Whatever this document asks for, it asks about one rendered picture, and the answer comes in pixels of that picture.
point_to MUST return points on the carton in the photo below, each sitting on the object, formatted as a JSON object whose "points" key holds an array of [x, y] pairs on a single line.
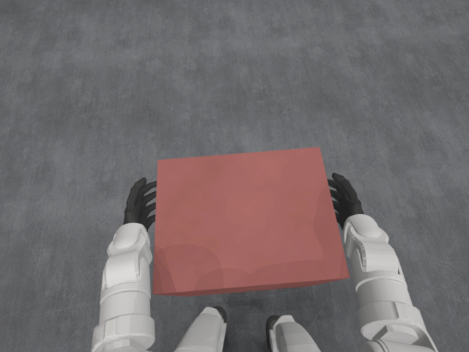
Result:
{"points": [[245, 222]]}

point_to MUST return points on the right robot thigh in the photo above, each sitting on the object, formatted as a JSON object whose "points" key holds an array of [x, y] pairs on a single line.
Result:
{"points": [[291, 337]]}

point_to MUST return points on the robot thigh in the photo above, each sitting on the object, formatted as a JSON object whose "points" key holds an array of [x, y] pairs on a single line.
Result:
{"points": [[291, 337], [205, 334]]}

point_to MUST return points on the robot right hand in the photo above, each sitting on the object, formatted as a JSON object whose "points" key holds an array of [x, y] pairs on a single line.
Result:
{"points": [[347, 203]]}

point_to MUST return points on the left robot thigh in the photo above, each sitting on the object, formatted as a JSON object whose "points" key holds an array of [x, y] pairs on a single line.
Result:
{"points": [[205, 334]]}

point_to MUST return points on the robot left forearm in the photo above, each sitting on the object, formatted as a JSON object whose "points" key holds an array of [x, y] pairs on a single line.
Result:
{"points": [[125, 324]]}

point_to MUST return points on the robot left hand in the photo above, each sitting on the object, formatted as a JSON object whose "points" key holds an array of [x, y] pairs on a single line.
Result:
{"points": [[136, 212]]}

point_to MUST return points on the robot right forearm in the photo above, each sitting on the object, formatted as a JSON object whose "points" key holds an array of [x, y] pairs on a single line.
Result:
{"points": [[386, 310]]}

